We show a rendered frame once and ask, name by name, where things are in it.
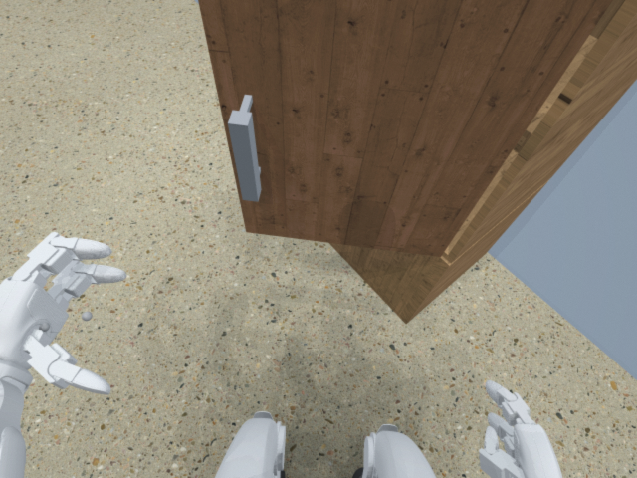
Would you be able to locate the left robot forearm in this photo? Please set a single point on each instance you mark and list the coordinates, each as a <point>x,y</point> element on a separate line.
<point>14,381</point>

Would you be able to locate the left robot thigh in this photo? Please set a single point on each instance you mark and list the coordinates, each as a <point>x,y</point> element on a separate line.
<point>257,451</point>

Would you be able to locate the left robot hand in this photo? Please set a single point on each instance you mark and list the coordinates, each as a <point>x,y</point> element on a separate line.
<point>25,305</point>

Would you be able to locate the right robot thigh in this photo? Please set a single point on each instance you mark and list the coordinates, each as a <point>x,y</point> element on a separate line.
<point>390,454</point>

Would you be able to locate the robot thigh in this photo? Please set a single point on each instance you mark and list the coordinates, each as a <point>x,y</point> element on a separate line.
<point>257,451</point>
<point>390,454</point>

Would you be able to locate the cupboard door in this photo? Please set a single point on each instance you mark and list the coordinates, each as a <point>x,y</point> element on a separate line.
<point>381,123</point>

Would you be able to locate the right robot hand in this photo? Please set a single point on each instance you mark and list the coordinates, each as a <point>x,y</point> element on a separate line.
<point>526,442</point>

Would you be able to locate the handle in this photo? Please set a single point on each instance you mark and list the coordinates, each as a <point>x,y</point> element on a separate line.
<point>242,136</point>

